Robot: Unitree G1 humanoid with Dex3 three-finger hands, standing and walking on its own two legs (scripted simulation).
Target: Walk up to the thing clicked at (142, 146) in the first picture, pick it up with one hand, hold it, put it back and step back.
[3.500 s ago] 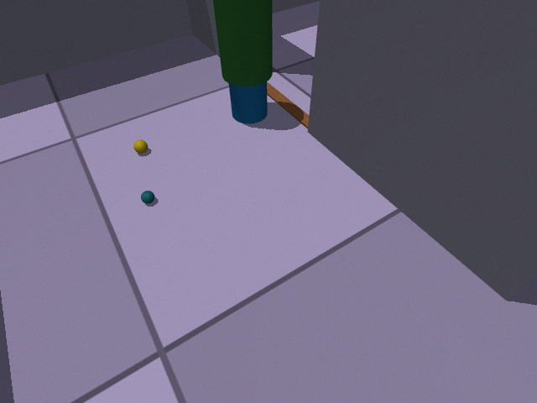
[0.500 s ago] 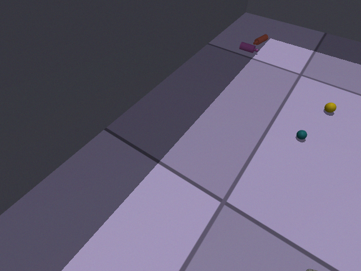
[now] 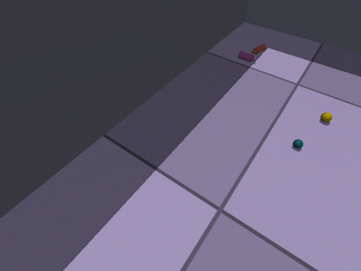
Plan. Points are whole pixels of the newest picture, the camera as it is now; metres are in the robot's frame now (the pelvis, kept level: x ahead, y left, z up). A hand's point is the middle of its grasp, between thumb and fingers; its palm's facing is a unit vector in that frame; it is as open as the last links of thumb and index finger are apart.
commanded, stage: stand
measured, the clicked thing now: (326, 117) +1.35 -1.07 -0.74
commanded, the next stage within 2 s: none
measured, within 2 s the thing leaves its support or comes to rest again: neither
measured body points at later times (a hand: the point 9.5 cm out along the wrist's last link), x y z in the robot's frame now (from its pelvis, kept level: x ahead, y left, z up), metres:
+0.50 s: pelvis -0.01 -0.01 +0.00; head +0.00 -0.02 +0.45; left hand +0.06 +0.29 -0.13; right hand +0.07 -0.31 -0.13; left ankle +0.03 +0.13 -0.74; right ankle +0.00 -0.14 -0.74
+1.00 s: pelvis +0.00 -0.02 +0.00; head +0.02 -0.02 +0.45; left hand +0.09 +0.29 -0.13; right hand +0.07 -0.32 -0.13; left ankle +0.03 +0.13 -0.74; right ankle +0.00 -0.14 -0.74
